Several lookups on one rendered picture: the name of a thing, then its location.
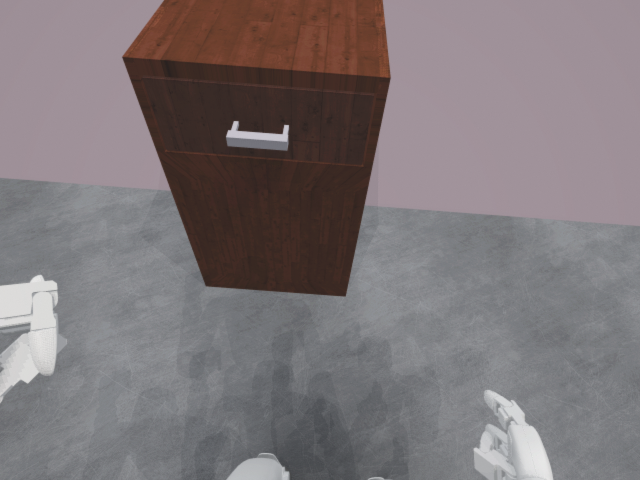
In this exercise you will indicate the left robot hand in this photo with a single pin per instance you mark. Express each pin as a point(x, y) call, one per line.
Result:
point(29, 307)

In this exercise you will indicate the handle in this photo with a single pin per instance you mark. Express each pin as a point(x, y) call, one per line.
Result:
point(257, 140)

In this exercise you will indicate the drawer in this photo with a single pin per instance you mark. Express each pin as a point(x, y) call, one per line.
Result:
point(324, 125)

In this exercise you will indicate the left robot shin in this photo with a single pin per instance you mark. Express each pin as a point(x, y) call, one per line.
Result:
point(268, 455)

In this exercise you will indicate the right robot hand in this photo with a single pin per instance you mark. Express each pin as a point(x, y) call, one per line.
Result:
point(522, 454)

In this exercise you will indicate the left robot thigh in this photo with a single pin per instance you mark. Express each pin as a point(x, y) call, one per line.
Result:
point(259, 469)

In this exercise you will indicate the cabinet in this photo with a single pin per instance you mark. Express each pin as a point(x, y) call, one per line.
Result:
point(266, 223)

